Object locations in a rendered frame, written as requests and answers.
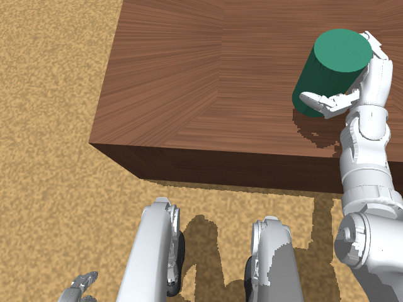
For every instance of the left robot foot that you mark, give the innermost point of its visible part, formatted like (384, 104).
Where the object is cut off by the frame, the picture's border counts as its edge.
(174, 287)

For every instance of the can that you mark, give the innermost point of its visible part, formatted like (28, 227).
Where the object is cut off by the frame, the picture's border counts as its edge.
(336, 60)

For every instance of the right robot arm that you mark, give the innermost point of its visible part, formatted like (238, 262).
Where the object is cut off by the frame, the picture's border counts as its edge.
(370, 236)

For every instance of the left robot hand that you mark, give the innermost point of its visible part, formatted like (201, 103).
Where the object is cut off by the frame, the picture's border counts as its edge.
(78, 287)

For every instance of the right robot hand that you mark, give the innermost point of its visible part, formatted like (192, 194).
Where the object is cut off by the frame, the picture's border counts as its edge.
(372, 86)

